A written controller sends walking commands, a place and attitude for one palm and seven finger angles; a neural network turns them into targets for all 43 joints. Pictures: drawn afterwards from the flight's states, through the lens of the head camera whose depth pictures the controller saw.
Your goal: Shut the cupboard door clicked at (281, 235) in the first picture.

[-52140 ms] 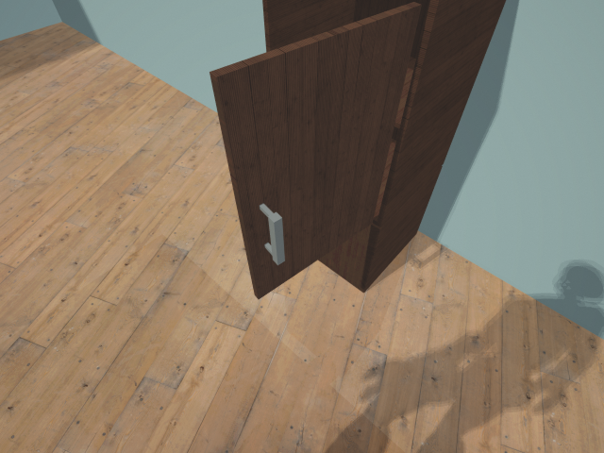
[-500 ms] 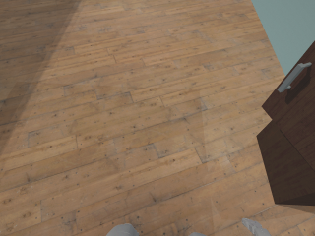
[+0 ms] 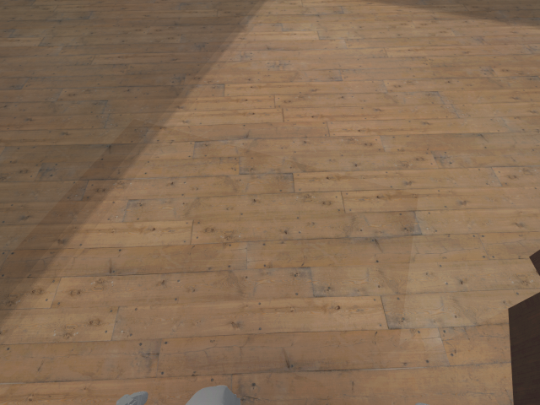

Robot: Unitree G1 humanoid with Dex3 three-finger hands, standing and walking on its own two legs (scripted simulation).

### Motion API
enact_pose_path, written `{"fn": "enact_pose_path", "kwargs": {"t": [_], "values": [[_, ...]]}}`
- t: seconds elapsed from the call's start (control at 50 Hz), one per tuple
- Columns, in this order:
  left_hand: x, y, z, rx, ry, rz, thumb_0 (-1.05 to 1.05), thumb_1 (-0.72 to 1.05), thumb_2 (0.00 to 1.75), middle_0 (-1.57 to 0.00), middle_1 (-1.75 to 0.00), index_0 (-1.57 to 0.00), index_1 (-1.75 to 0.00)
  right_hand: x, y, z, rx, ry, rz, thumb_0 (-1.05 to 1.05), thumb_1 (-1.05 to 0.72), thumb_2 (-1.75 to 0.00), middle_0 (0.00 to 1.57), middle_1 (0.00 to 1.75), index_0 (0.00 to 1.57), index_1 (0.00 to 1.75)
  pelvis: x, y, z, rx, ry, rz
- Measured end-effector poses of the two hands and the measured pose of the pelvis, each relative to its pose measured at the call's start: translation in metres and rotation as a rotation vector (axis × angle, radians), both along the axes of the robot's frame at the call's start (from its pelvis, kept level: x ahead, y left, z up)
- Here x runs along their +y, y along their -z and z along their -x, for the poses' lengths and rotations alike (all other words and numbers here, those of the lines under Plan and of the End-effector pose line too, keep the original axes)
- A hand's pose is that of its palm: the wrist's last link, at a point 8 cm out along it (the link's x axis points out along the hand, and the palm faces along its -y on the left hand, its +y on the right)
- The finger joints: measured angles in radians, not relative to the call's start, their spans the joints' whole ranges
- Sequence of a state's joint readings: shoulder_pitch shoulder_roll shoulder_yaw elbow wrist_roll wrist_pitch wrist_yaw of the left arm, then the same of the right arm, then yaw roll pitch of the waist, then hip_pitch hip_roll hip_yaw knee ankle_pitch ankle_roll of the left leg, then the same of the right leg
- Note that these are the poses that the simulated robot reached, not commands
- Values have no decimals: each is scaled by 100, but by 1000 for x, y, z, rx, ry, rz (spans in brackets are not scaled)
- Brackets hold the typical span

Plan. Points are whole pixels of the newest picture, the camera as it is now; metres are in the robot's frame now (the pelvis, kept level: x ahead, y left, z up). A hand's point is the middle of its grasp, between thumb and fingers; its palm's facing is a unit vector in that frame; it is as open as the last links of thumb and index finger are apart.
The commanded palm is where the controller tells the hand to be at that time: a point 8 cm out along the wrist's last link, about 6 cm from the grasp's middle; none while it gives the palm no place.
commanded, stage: walk to a spot facing it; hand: left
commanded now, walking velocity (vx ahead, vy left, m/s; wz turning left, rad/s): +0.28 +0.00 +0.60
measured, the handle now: out of the picture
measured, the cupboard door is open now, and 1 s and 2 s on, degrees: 23 23 23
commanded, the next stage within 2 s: turn to face it in 0.70 s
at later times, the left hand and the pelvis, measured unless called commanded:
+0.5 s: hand (150, 359) +0.20 +0.22 -0.14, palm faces +0.26 -0.92 -0.28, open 7.4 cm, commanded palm none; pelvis +0.13 -0.01 -0.01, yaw +17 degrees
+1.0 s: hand out of the picture +0.13 +0.23 -0.18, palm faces +0.55 -0.80 -0.25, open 7.4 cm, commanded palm none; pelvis +0.23 +0.05 +0.00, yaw +29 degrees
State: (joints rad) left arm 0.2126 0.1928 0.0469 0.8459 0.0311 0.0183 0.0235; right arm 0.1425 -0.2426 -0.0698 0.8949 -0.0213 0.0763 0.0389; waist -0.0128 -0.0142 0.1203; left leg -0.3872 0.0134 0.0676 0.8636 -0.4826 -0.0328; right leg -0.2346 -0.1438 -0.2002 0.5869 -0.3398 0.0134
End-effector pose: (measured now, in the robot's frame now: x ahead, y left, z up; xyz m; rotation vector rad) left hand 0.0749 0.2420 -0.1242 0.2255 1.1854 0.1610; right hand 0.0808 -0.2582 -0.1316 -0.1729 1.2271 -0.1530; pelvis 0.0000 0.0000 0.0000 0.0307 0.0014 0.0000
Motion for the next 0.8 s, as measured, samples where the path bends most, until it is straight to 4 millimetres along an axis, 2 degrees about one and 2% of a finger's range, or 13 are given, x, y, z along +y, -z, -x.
{"fn": "enact_pose_path", "kwargs": {"t": [0.1,0.14,0.18,0.26,0.34,0.4,0.44,0.48,0.52,0.62,0.7,0.8], "values": [[23,26,25,42,-106,42,1,90,90,-20,-30,-21,-30,20,-1,-32,-40,-105,37,1,-91,-90,20,30,20,30,14,14,-13,6,-68,17],[31,28,29,81,-125,38,1,90,90,-20,-30,-21,-30,25,-3,-37,-50,-121,46,1,-91,-90,20,30,20,30,16,13,-20,4,-78,14],[36,24,25,92,-142,35,1,91,90,-20,-30,-20,-30,29,-6,-36,-35,-129,49,1,-91,-90,20,30,20,30,17,9,-27,6,-97,17],[41,7,-1,45,-161,27,1,91,90,-20,-30,-20,-30,32,-7,-29,45,-141,36,1,-91,-90,20,30,20,30,16,-2,-46,9,-138,25],[39,-8,-42,-26,-165,8,1,91,90,-20,-30,-20,-30,26,-2,-27,138,-145,13,1,-91,-90,20,30,20,30,9,-5,-70,10,-179,26],[33,-14,-74,-77,-164,-13,1,91,90,-20,-30,-20,-30,15,7,-37,193,-148,-2,1,-90,-90,20,30,20,30,-1,-2,-92,8,-206,21],[29,-12,-92,-122,-173,-34,1,91,90,-20,-30,-20,-30,6,18,-52,216,-158,-7,1,-90,-90,20,30,20,30,-9,7,-110,7,-239,14],[23,-13,-99,-147,-205,-46,1,91,90,-20,-30,-20,-30,-1,24,-75,230,-187,1,1,-90,-90,20,30,20,30,-12,10,-122,-4,-279,22],[17,-15,-97,-138,-254,-44,1,91,90,-20,-30,-20,-30,-3,21,-107,216,-227,13,1,-91,-90,20,30,20,30,-13,6,-134,-9,-316,23],[-2,-11,-74,-40,-380,1,1,91,90,-20,-30,-20,-30,15,3,-206,105,-336,21,1,-91,-90,20,30,20,30,-9,-6,-164,0,-401,16],[-12,1,-47,49,-485,46,1,91,90,-20,-30,-21,-30,51,-10,-283,4,-454,22,1,-91,-90,19,30,19,30,-1,-8,-183,0,-463,19],[-9,23,-12,150,-602,92,1,91,90,-20,-30,-21,-30,117,-17,-364,-124,-608,26,1,-91,-90,19,30,19,30,22,5,-203,-11,-516,28]]}}
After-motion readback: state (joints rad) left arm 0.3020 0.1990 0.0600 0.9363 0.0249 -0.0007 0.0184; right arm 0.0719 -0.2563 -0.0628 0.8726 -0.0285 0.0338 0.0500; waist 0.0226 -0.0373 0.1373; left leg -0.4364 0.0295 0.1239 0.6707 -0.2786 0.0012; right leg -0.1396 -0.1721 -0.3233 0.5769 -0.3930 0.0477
